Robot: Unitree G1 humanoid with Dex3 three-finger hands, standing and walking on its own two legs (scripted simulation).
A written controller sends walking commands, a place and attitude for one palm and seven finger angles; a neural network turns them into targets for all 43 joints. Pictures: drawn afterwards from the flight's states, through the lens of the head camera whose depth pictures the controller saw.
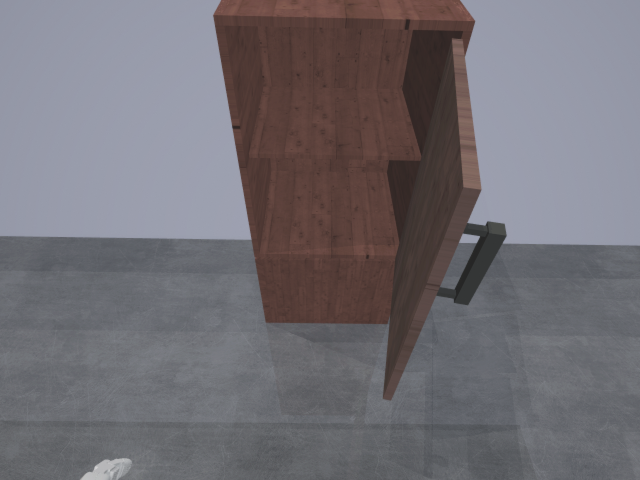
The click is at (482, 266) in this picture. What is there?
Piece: cupboard door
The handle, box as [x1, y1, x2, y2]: [436, 221, 506, 304]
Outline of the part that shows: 504,224 488,221 484,226 467,223 463,233 479,235 480,237 454,290 440,287 436,295 451,297 454,299 454,302 467,304 469,302 506,235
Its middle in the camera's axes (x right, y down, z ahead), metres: +0.20 +0.04 +0.54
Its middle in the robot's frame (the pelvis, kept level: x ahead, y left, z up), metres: +0.39 -0.17 +0.05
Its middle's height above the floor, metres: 0.82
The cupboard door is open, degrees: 79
